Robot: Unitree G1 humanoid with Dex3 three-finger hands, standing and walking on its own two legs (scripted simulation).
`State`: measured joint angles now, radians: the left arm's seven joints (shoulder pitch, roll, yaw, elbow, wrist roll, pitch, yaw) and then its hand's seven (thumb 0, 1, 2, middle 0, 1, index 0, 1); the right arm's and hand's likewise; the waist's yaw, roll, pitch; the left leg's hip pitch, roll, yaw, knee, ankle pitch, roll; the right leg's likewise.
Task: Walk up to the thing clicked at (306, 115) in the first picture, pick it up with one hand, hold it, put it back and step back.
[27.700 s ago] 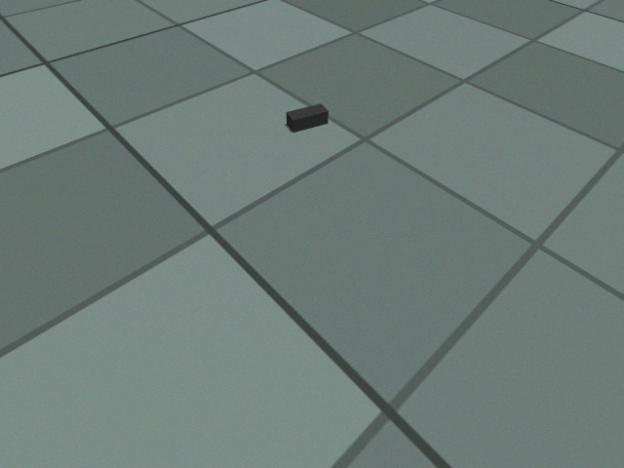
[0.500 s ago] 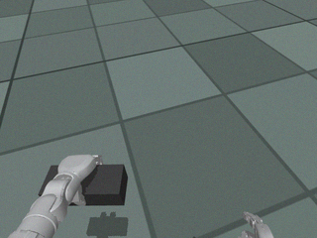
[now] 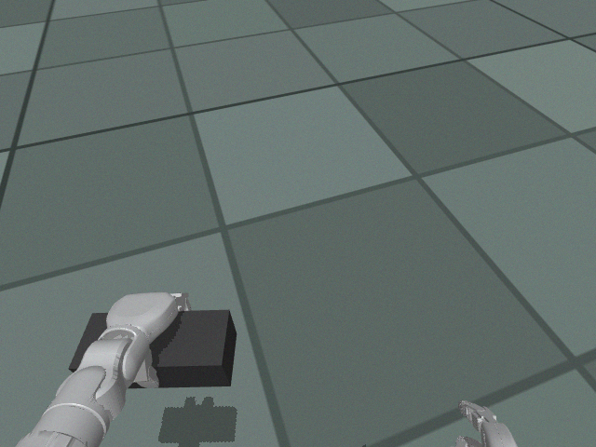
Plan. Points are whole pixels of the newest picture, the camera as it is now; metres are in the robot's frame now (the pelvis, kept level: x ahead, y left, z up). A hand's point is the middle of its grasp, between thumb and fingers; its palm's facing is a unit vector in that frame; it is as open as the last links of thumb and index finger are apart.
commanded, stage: crouch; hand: left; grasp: from above
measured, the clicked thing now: (160, 349) +0.29 +0.22 -0.09
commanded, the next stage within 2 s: lower in 1.78 s
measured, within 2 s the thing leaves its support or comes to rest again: neither
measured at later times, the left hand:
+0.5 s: hand (181, 359) +0.34 +0.24 -0.25, palm faces -0.41 +0.06 -0.91, open 11.5 cm
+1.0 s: hand (201, 382) +0.37 +0.26 -0.48, palm faces -0.46 +0.00 -0.89, open 11.5 cm
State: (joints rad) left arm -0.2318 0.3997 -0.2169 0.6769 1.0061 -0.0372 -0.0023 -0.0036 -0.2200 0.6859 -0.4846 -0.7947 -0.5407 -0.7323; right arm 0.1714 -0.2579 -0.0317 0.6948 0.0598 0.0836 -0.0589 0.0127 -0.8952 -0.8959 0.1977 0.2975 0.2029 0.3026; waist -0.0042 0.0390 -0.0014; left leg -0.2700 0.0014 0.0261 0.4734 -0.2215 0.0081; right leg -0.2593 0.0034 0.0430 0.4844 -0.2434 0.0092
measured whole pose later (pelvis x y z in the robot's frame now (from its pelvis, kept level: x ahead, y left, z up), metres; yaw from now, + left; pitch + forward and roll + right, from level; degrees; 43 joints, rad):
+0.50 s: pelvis -0.05 +0.01 -0.14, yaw +0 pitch +26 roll -2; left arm -0.63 0.45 -0.10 1.18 1.19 -0.09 0.36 -0.01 -0.22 0.70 -0.45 -0.84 -0.51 -0.78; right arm 0.24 -0.28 -0.07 0.73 -0.03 0.03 -0.02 0.01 -0.90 -0.89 0.20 0.30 0.20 0.30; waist -0.12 0.02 -0.17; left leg -1.32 0.01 -0.01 1.38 -0.51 0.02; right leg -1.27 0.02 0.00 1.35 -0.53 0.02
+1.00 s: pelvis -0.07 +0.01 -0.31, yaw -2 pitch +39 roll -6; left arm -0.81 0.58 0.04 1.28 1.25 -0.18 0.38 -0.01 -0.24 0.71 -0.48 -0.81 -0.54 -0.75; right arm 0.18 -0.24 -0.01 0.74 -0.10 -0.06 0.05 0.01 -0.90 -0.90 0.20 0.30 0.21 0.30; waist -0.18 0.02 -0.17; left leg -2.01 0.00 -0.06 1.97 -0.64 0.02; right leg -1.94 0.02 -0.05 1.93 -0.67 0.02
